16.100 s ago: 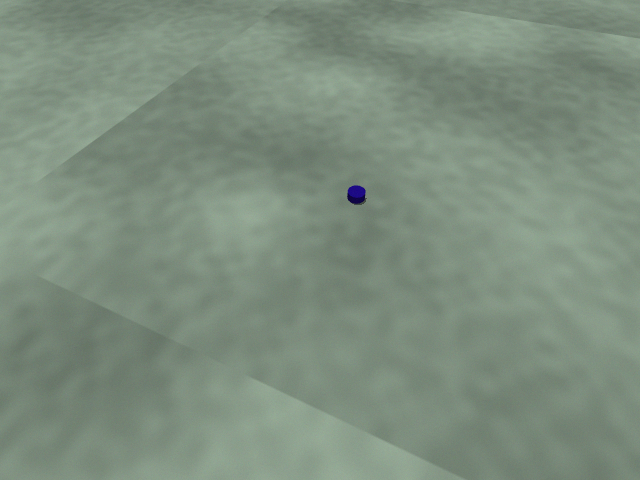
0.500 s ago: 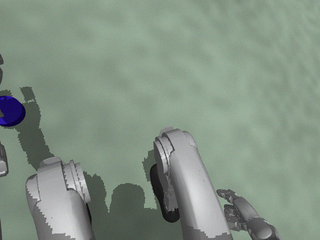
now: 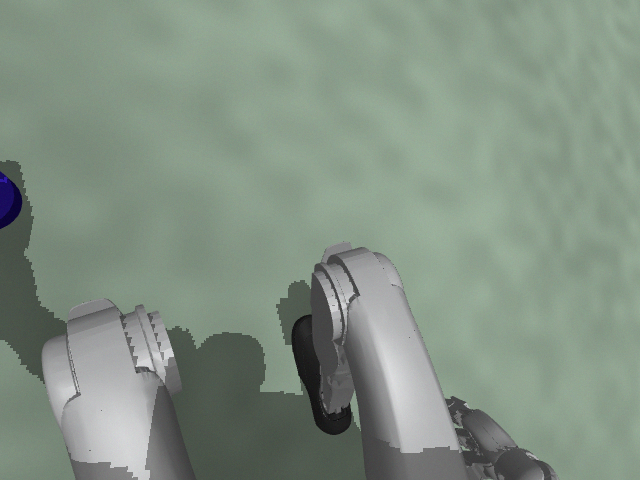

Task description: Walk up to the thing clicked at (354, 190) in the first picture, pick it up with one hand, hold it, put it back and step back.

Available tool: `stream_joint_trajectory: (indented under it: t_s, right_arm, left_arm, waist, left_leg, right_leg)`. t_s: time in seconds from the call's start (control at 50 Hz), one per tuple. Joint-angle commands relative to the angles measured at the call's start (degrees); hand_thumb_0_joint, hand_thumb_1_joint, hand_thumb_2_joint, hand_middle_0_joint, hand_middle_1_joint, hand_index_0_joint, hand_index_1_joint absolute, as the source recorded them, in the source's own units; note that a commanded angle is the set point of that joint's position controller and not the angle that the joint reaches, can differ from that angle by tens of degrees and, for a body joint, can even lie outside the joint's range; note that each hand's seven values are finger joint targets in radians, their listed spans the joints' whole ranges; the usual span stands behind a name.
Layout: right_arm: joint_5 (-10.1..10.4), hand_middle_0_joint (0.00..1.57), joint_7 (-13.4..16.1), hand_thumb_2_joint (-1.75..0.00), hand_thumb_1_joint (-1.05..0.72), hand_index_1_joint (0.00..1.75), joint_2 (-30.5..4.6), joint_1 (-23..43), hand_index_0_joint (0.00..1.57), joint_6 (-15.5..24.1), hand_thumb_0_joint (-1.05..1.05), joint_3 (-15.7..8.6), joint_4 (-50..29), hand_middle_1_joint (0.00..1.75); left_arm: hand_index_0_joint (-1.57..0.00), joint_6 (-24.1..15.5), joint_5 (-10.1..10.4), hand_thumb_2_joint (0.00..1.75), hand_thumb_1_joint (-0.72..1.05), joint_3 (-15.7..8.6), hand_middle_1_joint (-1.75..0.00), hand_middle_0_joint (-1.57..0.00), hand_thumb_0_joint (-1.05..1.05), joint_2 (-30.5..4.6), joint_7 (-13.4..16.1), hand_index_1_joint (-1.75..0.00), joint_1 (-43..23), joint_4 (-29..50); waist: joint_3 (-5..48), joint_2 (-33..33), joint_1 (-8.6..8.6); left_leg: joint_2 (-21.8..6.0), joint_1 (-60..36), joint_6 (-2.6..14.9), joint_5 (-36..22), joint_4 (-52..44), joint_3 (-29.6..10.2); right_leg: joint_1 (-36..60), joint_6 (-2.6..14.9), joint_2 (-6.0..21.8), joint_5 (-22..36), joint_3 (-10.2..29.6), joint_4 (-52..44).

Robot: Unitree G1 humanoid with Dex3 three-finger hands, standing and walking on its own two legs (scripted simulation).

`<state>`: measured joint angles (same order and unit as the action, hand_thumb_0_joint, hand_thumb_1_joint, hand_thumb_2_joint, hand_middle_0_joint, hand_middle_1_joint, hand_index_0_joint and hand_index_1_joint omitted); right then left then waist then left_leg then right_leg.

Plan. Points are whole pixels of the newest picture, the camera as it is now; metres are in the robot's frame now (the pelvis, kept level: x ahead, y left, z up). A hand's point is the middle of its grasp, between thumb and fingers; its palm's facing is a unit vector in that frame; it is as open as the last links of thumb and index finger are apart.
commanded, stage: rest palm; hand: left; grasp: from above
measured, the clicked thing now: out of the picture +0.45 +0.32 -0.29
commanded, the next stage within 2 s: close in 0.66 s
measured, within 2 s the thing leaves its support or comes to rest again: neither
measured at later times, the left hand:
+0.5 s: hand out of the picture +0.44 +0.33 -0.25, palm faces -0.47 -0.17 -0.87, open 13.9 cm
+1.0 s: hand out of the picture +0.44 +0.31 -0.26, palm faces -0.43 -0.11 -0.90, open 13.3 cm
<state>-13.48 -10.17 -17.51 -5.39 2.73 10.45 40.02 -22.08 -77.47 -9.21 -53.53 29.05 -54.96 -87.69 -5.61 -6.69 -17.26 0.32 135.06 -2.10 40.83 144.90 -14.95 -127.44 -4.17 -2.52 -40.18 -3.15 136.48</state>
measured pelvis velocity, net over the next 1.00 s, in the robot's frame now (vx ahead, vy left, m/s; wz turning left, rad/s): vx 0.00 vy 0.01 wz -0.05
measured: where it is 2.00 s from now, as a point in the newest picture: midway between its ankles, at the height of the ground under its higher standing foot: (245, 428)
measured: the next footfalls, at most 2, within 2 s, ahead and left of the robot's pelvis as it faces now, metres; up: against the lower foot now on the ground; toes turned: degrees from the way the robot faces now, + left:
none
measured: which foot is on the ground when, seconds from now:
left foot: down 0.00-1.00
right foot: down 0.00-1.00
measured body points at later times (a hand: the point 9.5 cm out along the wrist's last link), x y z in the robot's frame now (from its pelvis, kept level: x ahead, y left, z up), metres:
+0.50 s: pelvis +0.00 +0.00 -0.01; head +0.28 +0.11 +0.32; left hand +0.47 +0.33 -0.20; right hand +0.03 -0.25 -0.08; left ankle +0.06 +0.13 -0.27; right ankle +0.11 -0.15 -0.27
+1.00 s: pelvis +0.00 +0.01 -0.01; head +0.26 +0.13 +0.32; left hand +0.46 +0.31 -0.21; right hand +0.06 -0.26 -0.07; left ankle +0.06 +0.13 -0.27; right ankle +0.11 -0.15 -0.27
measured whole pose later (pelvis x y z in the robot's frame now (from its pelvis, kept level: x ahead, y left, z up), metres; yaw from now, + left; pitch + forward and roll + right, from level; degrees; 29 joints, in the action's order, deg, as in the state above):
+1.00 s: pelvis +0.00 +0.01 -0.01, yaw -3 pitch +26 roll -15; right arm -17.4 -15.5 -19.7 -2.3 12.9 15.0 40.1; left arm -13.3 -77.2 -6.2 -56.7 39.5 -59.2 -101.6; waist -9.2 -8.2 -21.1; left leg -0.6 135.4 -1.3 41.3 148.7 -17.4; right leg -127.4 -5.0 -4.1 -38.7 -4.9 137.6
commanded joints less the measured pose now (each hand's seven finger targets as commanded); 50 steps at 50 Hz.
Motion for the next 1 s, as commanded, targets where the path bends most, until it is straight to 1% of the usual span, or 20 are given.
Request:
stream_joint_trajectory:
  t_s: [0.0, 0.04, 0.06, 0.08, 0.12, 0.16, 0.24, 0.3, 0.36, 0.42, 0.44, 0.48, 0.52, 0.54, 0.56, 0.66, 0.7, 0.82, 0.92, 0.98]
  right_arm:
    - [-1.6, 0.2, -0.3, -0.9, -0.89, 0.3, -16.7, -9.5, 0.2, 0.9, 0.0, -5.0, 1.7, 0.3]
    - [-2.0, 0.2, -0.9, -0.9, -0.89, 0.3, -17.1, -9.0, 0.2, 2.0, 0.0, -4.9, 2.4, 0.3]
    - [-2.0, 0.2, -1.1, -0.9, -0.89, 0.3, -17.6, -9.5, 0.2, 2.4, 0.0, -5.1, 2.8, 0.3]
    - [-1.8, 0.2, -1.3, -0.9, -0.89, 0.3, -17.4, -8.7, 0.2, 2.9, 0.0, -5.1, 2.7, 0.3]
    - [-2.1, 0.2, -2.1, -0.9, -0.89, 0.3, -17.9, -9.2, 0.2, 3.9, 0.0, -4.5, 1.9, 0.3]
    - [-2.1, 0.2, -2.9, -0.9, -0.89, 0.3, -18.6, -8.8, 0.2, 5.3, 0.0, -4.6, 1.8, 0.3]
    - [-1.7, 0.2, -3.5, -0.9, -0.9, 0.3, -19.8, -8.9, 0.2, 7.1, 0.0, -4.1, -0.2, 0.3]
    - [-1.5, 0.2, -3.5, -0.9, -0.9, 0.3, -19.2, -9.4, 0.2, 7.6, 0.0, -3.5, -0.3, 0.3]
    - [-1.8, 0.2, -3.8, -0.9, -0.9, 0.3, -18.1, -10.0, 0.2, 7.7, 0.0, -2.0, -0.5, 0.3]
    - [-1.7, 0.2, -3.6, -0.9, -0.9, 0.3, -18.5, -10.9, 0.2, 7.3, 0.0, -1.6, -0.2, 0.3]
    - [-1.6, 0.2, -3.4, -0.9, -0.9, 0.3, -18.8, -11.0, 0.2, 7.0, 0.0, -1.6, -0.1, 0.3]
    - [-2.0, 0.2, -3.5, -0.9, -0.9, 0.3, -19.3, -11.6, 0.2, 6.9, 0.0, -1.9, 0.3, 0.3]
    - [-2.2, 0.2, -3.5, -0.9, -0.9, 0.3, -19.3, -11.6, 0.2, 6.5, 0.0, -1.8, 0.5, 0.3]
    - [-2.2, 0.2, -3.3, -0.9, -0.89, 0.3, -19.5, -12.0, 0.2, 6.3, 0.0, -1.8, 0.7, 0.3]
    - [-2.4, 0.2, -3.5, -0.9, -0.9, 0.3, -19.2, -12.1, 0.2, 6.2, 0.0, -1.5, 0.6, 0.3]
    - [-2.9, 0.2, -3.7, -0.9, -0.9, 0.3, -19.6, -11.0, 0.2, 6.3, 0.0, -1.0, 0.6, 0.3]
    - [-3.2, 0.2, -3.8, -0.9, -0.9, 0.3, -19.7, -9.7, 0.2, 6.8, 0.0, -0.7, 0.2, 0.3]
    - [-3.8, 0.2, -4.4, -0.9, -0.89, 0.3, -20.5, -8.5, 0.2, 8.6, 0.0, -0.9, 0.7, 0.3]
    - [-3.6, 0.2, -4.8, -0.9, -0.89, 0.3, -21.5, -6.5, 0.2, 10.5, 0.0, -1.0, 1.1, 0.3]
    - [-3.4, 0.2, -5.2, -0.9, -0.89, 0.3, -21.9, -7.0, 0.2, 11.5, 0.0, -1.3, 1.5, 0.3]
  left_arm:
    - [-0.06, 1.9, -3.3, 0.98, -0.51, -0.6, -1.0, -0.06, 0.0, -13.6, 9.0, -0.99, -18.6, 0.4]
    - [-0.07, 4.3, -4.5, 0.98, -0.49, 1.2, -1.01, -0.06, 0.0, -11.7, 10.9, -1.01, -18.9, -3.2]
    - [-0.07, 5.6, -4.3, 0.98, -0.49, 0.5, -1.01, -0.07, 0.0, -12.4, 11.7, -1.0, -19.8, -2.7]
    - [-0.07, 7.1, -4.2, 0.97, -0.49, 1.6, -1.02, -0.07, 0.0, -12.2, 12.1, -1.01, -20.4, -4.5]
    - [-0.07, 9.4, -3.2, 0.95, -0.5, 1.7, -1.02, -0.06, 0.0, -11.6, 12.4, -1.01, -21.4, -6.8]
    - [-0.07, 10.9, -1.4, 0.93, -0.48, 2.2, -1.04, -0.05, 0.0, -11.3, 11.9, -1.01, -22.0, -7.6]
    - [-0.09, 12.5, 1.4, 0.9, -0.46, -0.1, -1.07, -0.05, 0.0, -14.0, 9.1, -1.03, -21.0, -8.2]
    - [-0.08, 12.3, 3.1, 0.9, -0.48, -1.9, -1.07, -0.05, 0.0, -16.6, 7.4, -1.04, -19.0, -7.5]
    - [-0.08, 11.4, 4.2, 0.91, -0.49, -1.2, -1.07, -0.05, 0.0, -15.9, 5.2, -1.04, -19.3, -6.2]
    - [-0.07, 9.7, 4.9, 0.93, -0.51, -2.4, -1.05, -0.06, 0.0, -18.8, 4.2, -1.03, -17.8, -3.1]
    - [-0.07, 9.0, 4.9, 0.94, -0.51, -3.0, -1.04, -0.06, 0.0, -19.7, 4.4, -1.03, -16.7, -2.3]
    - [-0.07, 7.9, 4.4, 0.94, -0.52, -1.4, -1.04, -0.06, 0.0, -17.8, 3.9, -1.02, -16.2, -2.2]
    - [-0.07, 6.9, 4.6, 0.95, -0.52, -1.2, -1.03, -0.06, 0.0, -17.2, 4.3, -1.02, -15.6, -2.2]
    - [-0.06, 6.3, 4.5, 0.95, -0.52, -2.3, -1.02, -0.06, 0.0, -18.0, 4.7, -1.01, -14.4, -2.5]
    - [-0.06, 5.8, 4.0, 0.97, -0.53, -1.4, -1.01, -0.06, 0.0, -17.5, 4.9, -1.01, -14.6, -2.5]
    - [-0.06, 4.5, 2.7, 0.98, -0.52, -0.8, -1.01, -0.06, 0.0, -17.2, 7.1, -1.01, -16.5, -4.3]
    - [-0.06, 4.4, 1.6, 0.96, -0.52, 0.7, -1.01, -0.06, 0.0, -16.8, 8.2, -1.01, -16.8, -5.0]
    - [-0.15, 6.2, -0.2, 0.88, -0.37, 1.4, -1.03, -0.13, 0.0, -15.9, 11.5, -1.0, -16.9, -8.2]
    - [-0.2, 9.0, 1.1, 0.79, -0.31, 3.1, -1.02, -0.15, 0.0, -15.3, 12.8, -0.97, -17.9, -8.9]
    - [-0.21, 10.0, 2.5, 0.78, -0.29, 3.0, -1.01, -0.17, 0.0, -15.2, 12.6, -0.96, -19.0, -7.7]
  waist:
    - [37.9, 33.4, -3.36]
    - [34.5, 32.1, -4.59]
    - [34.9, 31.7, -4.42]
    - [34.8, 32.3, -4.19]
    - [34.0, 31.3, -5.4]
    - [33.5, 29.4, -5.84]
    - [34.8, 27.9, -5.53]
    - [37.0, 29.4, -4.45]
    - [36.1, 28.5, -5.45]
    - [37.5, 28.5, -4.97]
    - [38.5, 28.8, -4.32]
    - [37.0, 29.1, -5.15]
    - [36.8, 29.4, -5.25]
    - [36.8, 29.7, -4.63]
    - [36.4, 30.1, -5.21]
    - [33.1, 29.0, -5.81]
    - [32.4, 29.3, -5.99]
    - [31.7, 29.6, -6.11]
    - [29.4, 27.9, -6.84]
    - [30.3, 27.9, -6.82]
  left_leg:
    - [-1.9, -35.9, 1.36, -14.9, -14.3, 9.0]
    - [-1.6, -32.8, 1.56, -12.6, -13.8, 9.2]
    - [-1.6, -32.8, 1.65, -12.5, -14.2, 8.9]
    - [-1.5, -31.9, 1.74, -11.6, -14.0, 9.1]
    - [-1.5, -30.9, 2.0, -12.0, -14.0, 8.7]
    - [-1.7, -29.2, 2.25, -10.7, -13.7, 8.1]
    - [-1.8, -29.9, 2.48, -10.7, -13.3, 7.3]
    - [-2.0, -30.6, 2.14, -12.0, -13.7, 6.8]
    - [-1.9, -29.3, 2.42, -12.6, -12.4, 7.0]
    - [-1.9, -29.0, 2.61, -14.2, -12.1, 7.1]
    - [-2.0, -29.4, 2.47, -15.2, -12.4, 7.1]
    - [-2.0, -29.6, 2.38, -15.5, -11.7, 7.3]
    - [-2.1, -29.9, 2.11, -15.9, -11.9, 6.8]
    - [-2.1, -30.1, 1.93, -15.9, -12.5, 6.6]
    - [-2.2, -30.8, 1.85, -16.7, -12.1, 6.5]
    - [-2.3, -28.5, 2.07, -13.6, -12.1, 6.3]
    - [-2.4, -28.9, 2.03, -12.0, -12.1, 6.5]
    - [-2.4, -30.2, 1.66, -12.5, -12.2, 6.4]
    - [-2.5, -27.7, 1.88, -8.4, -12.2, 6.4]
    - [-2.7, -28.4, 1.6, -8.9, -12.9, 5.5]
  right_leg:
    - [11.1, 5.28, -1.4, 17.1, -11.0, -8.7]
    - [10.5, 5.03, -1.6, 16.2, -10.9, -9.0]
    - [10.7, 4.96, -1.6, 16.3, -11.0, -9.4]
    - [10.1, 5.17, -1.8, 15.8, -10.5, -9.5]
    - [10.6, 4.84, -1.7, 16.5, -10.8, -9.3]
    - [10.4, 4.63, -2.0, 15.2, -11.1, -9.4]
    - [12.1, 4.42, -1.4, 14.7, -10.9, -8.9]
    - [14.6, 4.77, -1.7, 15.4, -10.8, -8.6]
    - [15.9, 4.6, -1.8, 16.4, -10.7, -8.5]
    - [19.5, 4.45, -2.1, 18.0, -10.4, -9.7]
    - [20.7, 4.5, -2.2, 18.8, -10.5, -9.7]
    - [20.0, 4.51, -2.3, 19.2, -10.7, -9.5]
    - [19.9, 4.63, -2.4, 19.4, -11.4, -9.2]
    - [20.0, 4.74, -2.4, 19.0, -11.8, -9.3]
    - [19.9, 4.66, -2.3, 19.8, -11.9, -8.9]
    - [18.0, 4.53, -2.5, 17.8, -12.4, -9.3]
    - [16.9, 4.51, -2.6, 16.6, -12.6, -9.2]
    - [16.3, 4.41, -2.8, 17.1, -12.7, -8.6]
    - [15.5, 4.23, -2.6, 13.9, -12.4, -10.1]
    - [15.4, 4.23, -2.5, 14.1, -12.5, -9.6]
